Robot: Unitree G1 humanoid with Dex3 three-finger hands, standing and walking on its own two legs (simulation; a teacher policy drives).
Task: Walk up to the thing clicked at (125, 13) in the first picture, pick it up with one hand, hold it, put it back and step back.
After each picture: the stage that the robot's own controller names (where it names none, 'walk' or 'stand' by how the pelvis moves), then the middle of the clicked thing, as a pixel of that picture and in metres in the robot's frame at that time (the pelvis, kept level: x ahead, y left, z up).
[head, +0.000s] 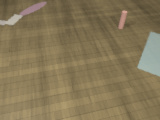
stand; (122, 20) +1.90 -0.56 -0.65
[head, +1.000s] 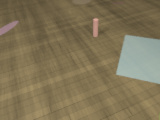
walk; (95, 28) +1.85 -0.06 -0.62
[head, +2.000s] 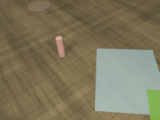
walk; (60, 47) +1.29 +0.28 -0.65
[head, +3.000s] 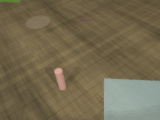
walk; (60, 79) +0.87 +0.27 -0.65
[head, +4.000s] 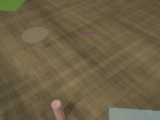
walk; (58, 111) +0.58 +0.25 -0.65
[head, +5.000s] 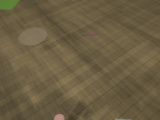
stand; out of the picture +0.44 +0.20 -0.63
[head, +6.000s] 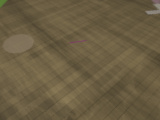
stand; out of the picture +0.38 +0.17 -0.64
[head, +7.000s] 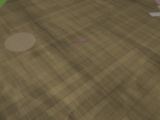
walk; out of the picture +0.36 +0.17 -0.66
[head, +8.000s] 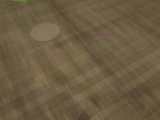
stand; out of the picture +0.37 +0.15 -0.62
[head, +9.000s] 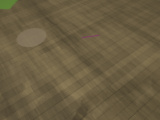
stand; out of the picture +0.36 +0.19 -0.61
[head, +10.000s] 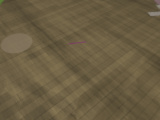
stand; out of the picture +0.32 +0.19 -0.66
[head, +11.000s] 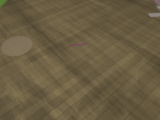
stand; out of the picture +0.31 +0.20 -0.66
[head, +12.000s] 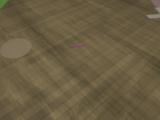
stand; out of the picture +0.31 +0.20 -0.66
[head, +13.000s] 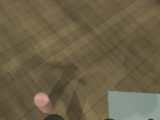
go down; (44, 103) +0.35 +0.20 -0.46
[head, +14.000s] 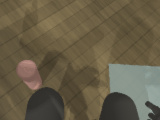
go down; (31, 77) +0.39 +0.22 -0.27
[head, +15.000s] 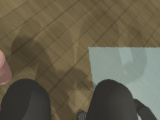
close in; out of the picture +0.37 +0.25 -0.19
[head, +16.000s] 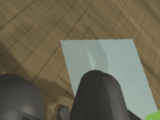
close; out of the picture +0.37 +0.26 -0.15
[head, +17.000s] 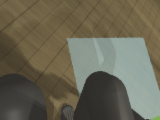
lift; out of the picture +0.35 +0.26 -0.16
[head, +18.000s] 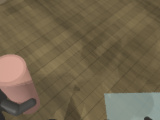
lift; (21, 90) +0.31 +0.18 +0.03
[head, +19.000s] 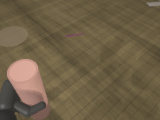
hold; (33, 94) +0.31 +0.16 +0.06
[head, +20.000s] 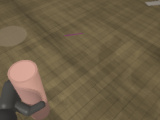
hold; (33, 94) +0.31 +0.16 +0.04
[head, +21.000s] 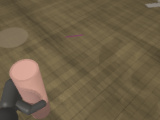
hold; (34, 93) +0.31 +0.16 +0.04
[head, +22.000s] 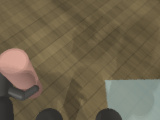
crouch; (25, 78) +0.36 +0.18 -0.03
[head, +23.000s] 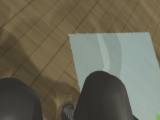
lower; out of the picture +0.37 +0.27 -0.16
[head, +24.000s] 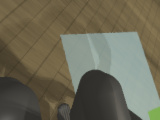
lower; out of the picture +0.37 +0.29 -0.16
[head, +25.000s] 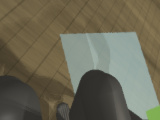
lower; out of the picture +0.37 +0.29 -0.16
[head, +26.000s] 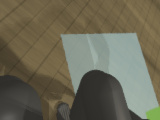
lower; out of the picture +0.37 +0.28 -0.16
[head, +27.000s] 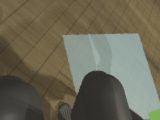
loosen; out of the picture +0.36 +0.28 -0.16
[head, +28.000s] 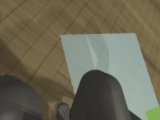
withdraw; out of the picture +0.36 +0.28 -0.16
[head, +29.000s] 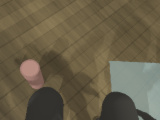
walk; (34, 76) +0.39 +0.22 -0.28
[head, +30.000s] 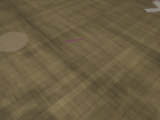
stand; out of the picture +0.32 +0.19 -0.59
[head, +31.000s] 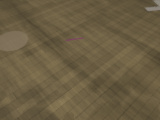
stand; out of the picture +0.33 +0.20 -0.60
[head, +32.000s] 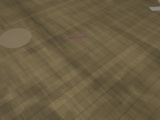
stand; out of the picture +0.33 +0.20 -0.60
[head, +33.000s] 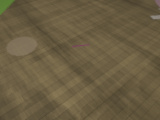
stand; out of the picture +0.34 +0.19 -0.66
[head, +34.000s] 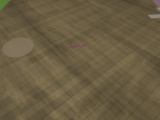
stand; out of the picture +0.31 +0.20 -0.66
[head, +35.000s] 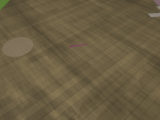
walk; out of the picture +0.31 +0.21 -0.66
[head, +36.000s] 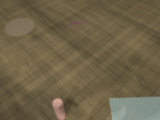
walk; (59, 110) +0.51 +0.19 -0.64
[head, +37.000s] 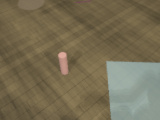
walk; (63, 64) +0.90 +0.17 -0.63
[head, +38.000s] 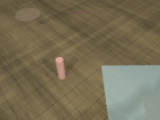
stand; (60, 68) +0.96 +0.20 -0.63
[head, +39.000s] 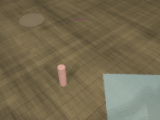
stand; (62, 75) +0.93 +0.19 -0.66
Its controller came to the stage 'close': yes
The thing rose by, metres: 0.67
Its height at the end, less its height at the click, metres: +0.00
